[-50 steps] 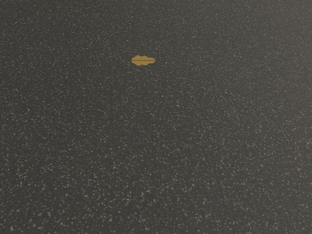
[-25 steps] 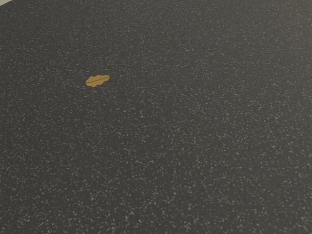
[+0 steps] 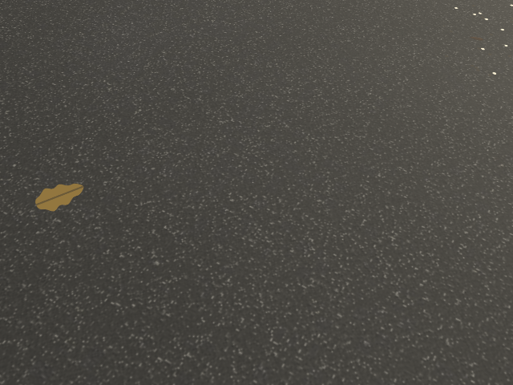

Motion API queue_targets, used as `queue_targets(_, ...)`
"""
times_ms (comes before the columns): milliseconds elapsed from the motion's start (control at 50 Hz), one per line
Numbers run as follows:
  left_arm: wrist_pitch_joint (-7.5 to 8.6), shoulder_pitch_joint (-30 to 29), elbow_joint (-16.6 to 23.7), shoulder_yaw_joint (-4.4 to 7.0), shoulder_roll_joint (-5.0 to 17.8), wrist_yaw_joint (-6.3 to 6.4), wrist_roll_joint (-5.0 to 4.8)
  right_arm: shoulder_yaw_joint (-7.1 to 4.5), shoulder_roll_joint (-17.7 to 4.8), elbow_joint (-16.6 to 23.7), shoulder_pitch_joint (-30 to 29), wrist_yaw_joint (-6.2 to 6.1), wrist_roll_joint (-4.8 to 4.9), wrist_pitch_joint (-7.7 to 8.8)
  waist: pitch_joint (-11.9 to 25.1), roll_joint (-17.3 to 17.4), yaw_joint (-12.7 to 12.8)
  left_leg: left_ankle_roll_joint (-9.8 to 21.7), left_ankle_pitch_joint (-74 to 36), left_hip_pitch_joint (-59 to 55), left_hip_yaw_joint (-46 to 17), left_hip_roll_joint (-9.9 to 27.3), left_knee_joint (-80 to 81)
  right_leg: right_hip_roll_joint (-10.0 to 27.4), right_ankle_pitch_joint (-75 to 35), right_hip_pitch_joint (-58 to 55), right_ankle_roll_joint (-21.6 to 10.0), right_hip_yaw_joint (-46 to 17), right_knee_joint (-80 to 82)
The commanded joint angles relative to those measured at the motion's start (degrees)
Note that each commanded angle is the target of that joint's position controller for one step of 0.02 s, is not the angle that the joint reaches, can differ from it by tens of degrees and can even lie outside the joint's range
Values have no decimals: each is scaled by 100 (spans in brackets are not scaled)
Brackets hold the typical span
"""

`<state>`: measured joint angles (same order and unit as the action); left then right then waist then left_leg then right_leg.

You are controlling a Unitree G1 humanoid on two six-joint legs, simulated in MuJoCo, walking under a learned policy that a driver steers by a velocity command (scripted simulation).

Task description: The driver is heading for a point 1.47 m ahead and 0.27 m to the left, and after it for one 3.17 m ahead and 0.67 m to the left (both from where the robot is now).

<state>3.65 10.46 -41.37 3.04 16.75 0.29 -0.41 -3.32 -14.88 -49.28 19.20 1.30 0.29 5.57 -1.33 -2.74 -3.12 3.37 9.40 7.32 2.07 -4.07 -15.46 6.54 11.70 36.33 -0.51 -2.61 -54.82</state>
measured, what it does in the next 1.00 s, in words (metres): walks ahead, turning left: right foot, then left foot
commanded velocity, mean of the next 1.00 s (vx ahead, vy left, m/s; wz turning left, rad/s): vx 0.50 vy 0.00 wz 0.34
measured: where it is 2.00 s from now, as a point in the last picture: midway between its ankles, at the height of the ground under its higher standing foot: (183, 198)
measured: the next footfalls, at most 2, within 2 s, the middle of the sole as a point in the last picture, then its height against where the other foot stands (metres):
right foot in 0.24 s outside the picture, level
left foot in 0.76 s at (199, 366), level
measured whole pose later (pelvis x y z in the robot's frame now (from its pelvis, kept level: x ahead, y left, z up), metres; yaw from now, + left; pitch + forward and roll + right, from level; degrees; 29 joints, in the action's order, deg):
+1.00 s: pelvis +0.53 +0.07 +0.00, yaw +25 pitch +1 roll +0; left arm 5.3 8.6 -43.2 3.5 17.7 0.1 -0.1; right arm -3.5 -15.1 -43.1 16.6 1.3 0.1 3.3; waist -2.8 -2.1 -1.7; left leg 5.9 9.6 11.2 -0.6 -5.8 -20.1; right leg 7.6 13.2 35.9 1.6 -2.5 -59.7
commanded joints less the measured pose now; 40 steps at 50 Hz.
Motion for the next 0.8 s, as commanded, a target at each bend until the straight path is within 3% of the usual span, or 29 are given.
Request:
queue_targets(20, 86, -238, 396, -15, 171, -42, 28, -190, -960, 427, -450, -61, 52, 83, -182, 580, 145, 986, -662, 361, -954, 1468, 994, 99, -973, -39, 102, 5, 1043)
queue_targets(60, 123, -630, 483, -41, 146, -93, -6, -194, -1044, 339, -221, -73, 91, 47, -208, 551, -18, 880, -763, 328, -723, 1400, 917, -62, -1446, -317, 131, 160, 1669)
queue_targets(140, 172, -1185, 736, -10, 276, -196, -59, -197, -1121, 125, 224, -84, 153, -78, -312, 555, -143, 756, -771, -262, -934, 1696, 566, -218, -1341, -378, 10, 95, 2319)
queue_targets(180, 215, -1030, 740, 52, 426, -228, -53, -223, -1216, 95, 232, -112, 146, -163, -222, 645, 34, 651, -1069, -532, -1119, 1813, 208, -331, -924, -704, -95, 100, 2557)
queue_targets(200, 237, -665, 658, 116, 537, -220, -45, -231, -1267, 108, 132, -123, 143, -197, -38, 695, 290, 561, -1642, -527, -1085, 1742, -220, -451, -791, -1256, -180, 206, 2722)
queue_targets(220, 244, 100, 440, 252, 775, -178, -26, -178, -1145, 120, 120, -125, 106, -214, 459, 616, 669, 406, -2222, -306, -886, 1441, -1148, -534, -749, -2378, -330, 296, 2813)
queue_targets(240, 236, 1143, 282, 383, 1177, -111, 68, -35, -787, 277, 71, -121, -12, -199, 1359, 214, 1110, 163, -1326, 649, -622, 1079, -2805, 321, -790, -4051, -669, -490, 2568)
queue_targets(260, 171, 1505, 196, 480, 1660, -98, 159, 153, -107, 400, 796, -124, 35, -103, 2159, -1346, 803, -240, 1795, 2769, -265, 167, -4861, 1755, 354, -5851, -1432, -3024, 3114)
queue_targets(280, 164, 1572, 204, 354, 1132, -113, 120, 42, -633, 297, 688, -116, 185, -39, 2213, -1141, 977, -244, 2323, 3356, -972, 318, -5722, 1779, 1131, -5687, -1492, -3845, 3656)
queue_targets(300, 173, 1217, 208, 251, 826, -104, 81, -75, -986, 427, 222, -114, 284, -30, 1368, -763, 958, -211, 1887, 3733, -955, 579, -5968, 1612, 1042, -5096, -1257, -2927, 3702)
queue_targets(340, 201, 545, 203, 156, 520, -116, 100, -100, -895, 532, -265, -141, 160, -70, 597, -322, 661, -223, 1066, 3434, -812, 988, -5538, 1163, 87, -3778, -1058, -1672, 3997)
queue_targets(380, 286, 240, 154, 135, 360, -122, 135, -120, -708, 489, -110, -125, 170, -228, 366, -404, 385, -250, 687, 2894, -834, 1156, -5243, 936, -455, -3103, -990, -927, 4380)
queue_targets(420, 358, 169, 51, 176, 416, -106, 111, -103, -521, 546, -163, -118, 163, -356, 174, -243, 278, -311, 495, 2910, -826, 1189, -5049, 944, -942, -2866, -1051, -443, 4616)
queue_targets(460, 376, 208, -54, 227, 526, -66, 128, -101, -471, 668, -395, -119, 124, -417, 16, -90, 273, -369, 108, 3172, -878, 1208, -4647, 957, -1227, -2897, -1075, -62, 4735)
queue_targets(560, 285, 378, -226, 304, 762, 30, 101, -31, -340, 934, -1189, 53, 94, -360, -237, 33, 528, -337, -1132, 3095, -487, 1113, -3040, 811, -1399, -3120, -921, 883, 4839)
queue_targets(660, 106, 758, -453, 392, 966, 45, -39, -12, -375, 1334, -1943, 198, 100, -361, -483, 66, 746, -77, -748, 3245, -92, 989, -2241, 1047, -1819, -3970, -795, 1255, 4529)
queue_targets(720, -21, 648, -448, 455, 1196, 76, -116, -140, -609, 1424, -1652, 233, 94, -398, -92, -186, 410, 240, 92, 2447, 362, 521, -2153, 1065, -4283, -4285, -615, 1496, 3512)
queue_targets(740, -75, 570, -426, 467, 1250, 89, -141, -256, -794, 1307, -1071, 217, 113, -416, 250, -223, 57, 392, 252, 1695, 511, 259, -2072, 978, -5008, -4198, -531, 1598, 2660)
queue_targets(760, -101, 500, -393, 427, 1180, 103, -157, -450, -1111, 1050, -119, 149, 131, -436, 744, -95, -455, 612, -73, 285, 504, -2, -1699, 743, -4832, -3638, -333, 1745, 1401)
queue_targets(780, -51, 637, -270, 292, 832, 112, 33, -642, -1665, 871, 655, 14, 148, -506, 1215, 742, -654, 971, -211, -1418, -940, 845, -1582, 432, -2310, -2062, -31, 1737, -466)
queue_targets(800, 128, 1044, 50, 71, 120, 49, 151, -643, -2111, 1011, 305, 22, 141, -420, 1764, 1833, 98, 2031, 1073, -2829, -4311, 2075, -766, -802, 2329, 237, 265, 784, -2164)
